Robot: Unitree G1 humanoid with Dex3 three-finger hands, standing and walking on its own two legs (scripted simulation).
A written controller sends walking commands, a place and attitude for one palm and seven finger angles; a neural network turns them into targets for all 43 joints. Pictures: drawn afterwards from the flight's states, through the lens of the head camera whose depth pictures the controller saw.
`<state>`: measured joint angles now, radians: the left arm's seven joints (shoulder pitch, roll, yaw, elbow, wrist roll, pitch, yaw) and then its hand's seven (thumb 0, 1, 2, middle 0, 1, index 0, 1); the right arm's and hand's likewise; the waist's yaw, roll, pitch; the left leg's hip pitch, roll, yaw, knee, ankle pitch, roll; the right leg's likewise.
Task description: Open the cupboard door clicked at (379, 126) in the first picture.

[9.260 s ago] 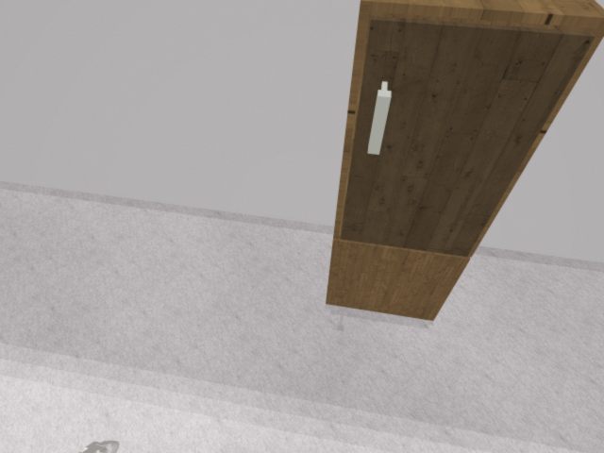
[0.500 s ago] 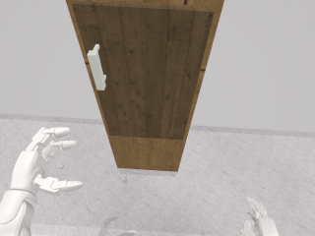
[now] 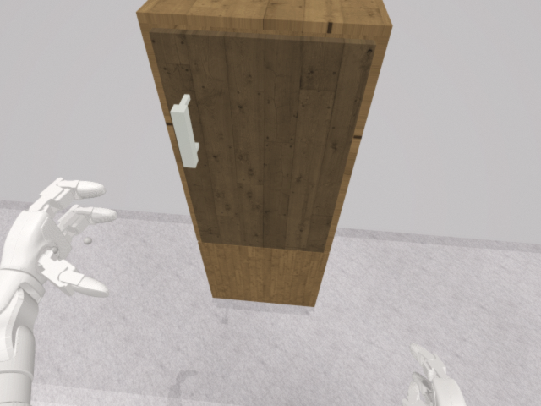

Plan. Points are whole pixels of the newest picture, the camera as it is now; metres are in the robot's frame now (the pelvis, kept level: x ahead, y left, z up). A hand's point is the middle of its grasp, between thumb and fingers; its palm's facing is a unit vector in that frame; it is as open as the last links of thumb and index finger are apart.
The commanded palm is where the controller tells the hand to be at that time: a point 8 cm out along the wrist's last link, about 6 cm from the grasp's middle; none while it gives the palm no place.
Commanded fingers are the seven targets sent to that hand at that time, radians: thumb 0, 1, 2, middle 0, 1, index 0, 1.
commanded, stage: raise the hand with hooked fingers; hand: left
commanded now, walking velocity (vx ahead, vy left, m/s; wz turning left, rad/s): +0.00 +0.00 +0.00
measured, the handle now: (188, 131) +0.56 +0.21 +0.09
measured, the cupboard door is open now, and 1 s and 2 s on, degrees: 0 0 0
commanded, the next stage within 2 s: move the hooked fingers beside the handle in 0.48 s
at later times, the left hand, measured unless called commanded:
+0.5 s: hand (112, 239) +0.30 +0.24 +0.11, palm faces +0.02 -1.00 -0.03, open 14.0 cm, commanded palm +0.27 +0.29 +0.11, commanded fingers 0.00 -0.50 0.30 -0.30 -1.20 -0.30 -1.20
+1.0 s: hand (118, 211) +0.34 +0.25 +0.11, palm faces +0.02 -1.00 -0.01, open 14.0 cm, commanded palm +0.32 +0.30 +0.11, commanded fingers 0.00 -0.50 0.30 -0.30 -1.20 -0.30 -1.20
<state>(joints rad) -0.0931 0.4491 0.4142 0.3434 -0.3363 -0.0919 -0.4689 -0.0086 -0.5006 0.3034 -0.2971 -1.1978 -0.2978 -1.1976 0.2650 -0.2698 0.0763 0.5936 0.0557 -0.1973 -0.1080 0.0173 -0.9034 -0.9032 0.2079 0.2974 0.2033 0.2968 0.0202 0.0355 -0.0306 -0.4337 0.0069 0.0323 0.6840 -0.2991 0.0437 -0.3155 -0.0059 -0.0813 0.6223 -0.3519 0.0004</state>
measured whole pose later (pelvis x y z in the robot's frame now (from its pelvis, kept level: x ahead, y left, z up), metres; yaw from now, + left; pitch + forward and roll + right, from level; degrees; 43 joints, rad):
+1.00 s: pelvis +0.00 -0.02 +0.00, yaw -1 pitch +4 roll -1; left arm -0.32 0.50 0.45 0.66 -0.31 -0.16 -0.50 -0.01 -0.50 0.30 -0.30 -1.20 -0.30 -1.20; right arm 0.30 -0.29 0.05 0.61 0.06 -0.15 -0.10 0.02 -0.91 -0.90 0.21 0.30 0.20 0.30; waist -0.01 0.03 -0.04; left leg -0.47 0.04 0.04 0.69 -0.30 0.01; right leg -0.38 0.02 -0.07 0.66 -0.36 -0.03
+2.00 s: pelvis +0.01 -0.01 -0.02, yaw -3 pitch +15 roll -3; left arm -0.86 0.74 0.52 1.24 -0.15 -0.27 -0.50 -0.01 -0.50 0.30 -0.30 -1.20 -0.30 -1.20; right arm 0.40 -0.31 0.05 0.63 0.03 0.03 -0.08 0.01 -0.91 -0.90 0.21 0.30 0.20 0.30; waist -0.14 0.01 -0.07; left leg -0.74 0.05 0.05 0.82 -0.35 0.04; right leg -0.63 0.03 -0.05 0.75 -0.39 -0.01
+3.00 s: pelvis +0.01 +0.00 -0.03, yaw -3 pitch +18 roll -4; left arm -0.94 0.77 0.50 1.28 -0.13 -0.27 -0.49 -0.01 -0.50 0.30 -0.30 -1.20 -0.30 -1.20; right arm 0.39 -0.30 0.07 0.60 0.02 0.09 -0.07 0.01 -0.91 -0.90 0.21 0.30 0.20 0.30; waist -0.16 0.01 -0.08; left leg -0.82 0.06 0.03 0.89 -0.39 0.05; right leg -0.70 0.04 -0.07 0.79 -0.41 0.00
